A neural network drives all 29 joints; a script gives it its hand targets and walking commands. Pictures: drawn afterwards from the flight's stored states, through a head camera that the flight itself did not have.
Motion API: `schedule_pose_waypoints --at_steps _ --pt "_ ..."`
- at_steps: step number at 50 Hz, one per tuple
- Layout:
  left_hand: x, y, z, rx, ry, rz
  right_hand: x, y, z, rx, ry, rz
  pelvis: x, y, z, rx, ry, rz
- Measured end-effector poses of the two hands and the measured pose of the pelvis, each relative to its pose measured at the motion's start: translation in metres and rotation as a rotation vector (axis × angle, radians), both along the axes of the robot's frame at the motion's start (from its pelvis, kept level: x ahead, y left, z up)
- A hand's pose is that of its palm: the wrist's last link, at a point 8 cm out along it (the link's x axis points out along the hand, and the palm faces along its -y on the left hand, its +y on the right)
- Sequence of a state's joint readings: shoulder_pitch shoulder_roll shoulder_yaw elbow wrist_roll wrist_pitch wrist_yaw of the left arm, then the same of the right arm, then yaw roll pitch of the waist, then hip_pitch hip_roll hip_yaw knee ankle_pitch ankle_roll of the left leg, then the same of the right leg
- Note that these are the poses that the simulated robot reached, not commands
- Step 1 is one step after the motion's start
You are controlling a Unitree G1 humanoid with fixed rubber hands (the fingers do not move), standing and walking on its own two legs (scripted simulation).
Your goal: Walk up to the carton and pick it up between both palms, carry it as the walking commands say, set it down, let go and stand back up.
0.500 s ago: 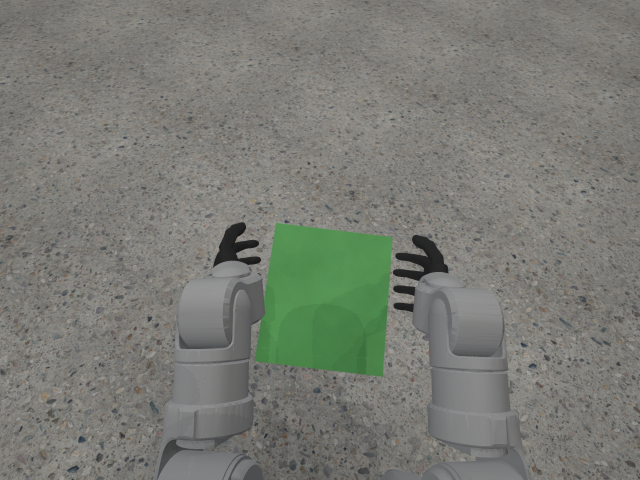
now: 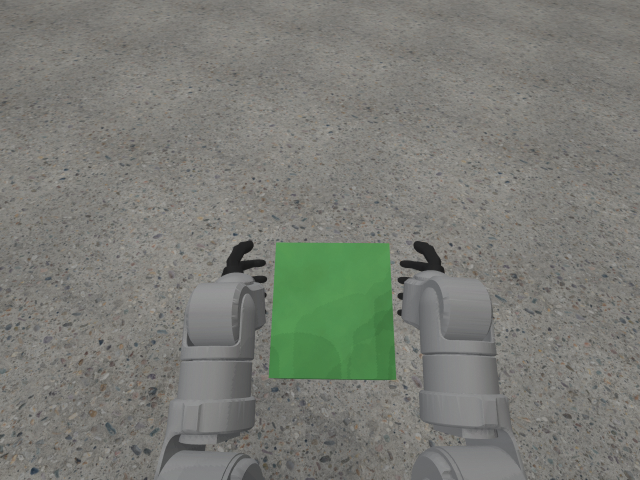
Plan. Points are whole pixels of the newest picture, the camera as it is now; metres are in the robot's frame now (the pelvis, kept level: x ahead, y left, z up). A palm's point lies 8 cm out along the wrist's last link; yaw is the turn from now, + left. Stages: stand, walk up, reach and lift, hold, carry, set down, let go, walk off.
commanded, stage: carry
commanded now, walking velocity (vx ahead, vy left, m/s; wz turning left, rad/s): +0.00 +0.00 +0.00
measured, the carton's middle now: (331, 315) +0.35 -0.01 -0.03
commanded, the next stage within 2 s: hold in 1.38 s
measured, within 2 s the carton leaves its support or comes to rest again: neither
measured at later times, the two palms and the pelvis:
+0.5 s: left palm (227, 303) +0.30 +0.12 +0.08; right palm (419, 308) +0.29 -0.11 +0.09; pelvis -0.02 +0.01 +0.00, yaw +0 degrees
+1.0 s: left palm (197, 304) +0.30 +0.16 +0.07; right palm (396, 305) +0.31 -0.08 +0.07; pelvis +0.00 +0.04 +0.00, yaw +1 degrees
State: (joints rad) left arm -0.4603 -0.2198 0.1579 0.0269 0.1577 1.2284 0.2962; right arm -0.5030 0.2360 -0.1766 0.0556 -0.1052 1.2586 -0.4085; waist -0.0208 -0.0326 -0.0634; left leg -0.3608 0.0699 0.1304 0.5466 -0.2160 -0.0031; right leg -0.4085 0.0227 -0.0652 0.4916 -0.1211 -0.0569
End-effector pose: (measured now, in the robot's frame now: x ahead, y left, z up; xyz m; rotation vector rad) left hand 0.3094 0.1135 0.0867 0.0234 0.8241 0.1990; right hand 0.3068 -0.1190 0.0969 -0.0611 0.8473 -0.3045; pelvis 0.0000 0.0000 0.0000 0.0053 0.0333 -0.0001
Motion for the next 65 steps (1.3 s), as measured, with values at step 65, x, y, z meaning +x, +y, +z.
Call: schedule_pose_waypoints --at_steps 65 --pt "-0.007 0.057 -0.030 -0.003 -0.083 -0.049 0.001 0.044 -0.037 0.047 -0.091 0.165 0.004 0.042 -0.001 -0.005 0.022 0.018"
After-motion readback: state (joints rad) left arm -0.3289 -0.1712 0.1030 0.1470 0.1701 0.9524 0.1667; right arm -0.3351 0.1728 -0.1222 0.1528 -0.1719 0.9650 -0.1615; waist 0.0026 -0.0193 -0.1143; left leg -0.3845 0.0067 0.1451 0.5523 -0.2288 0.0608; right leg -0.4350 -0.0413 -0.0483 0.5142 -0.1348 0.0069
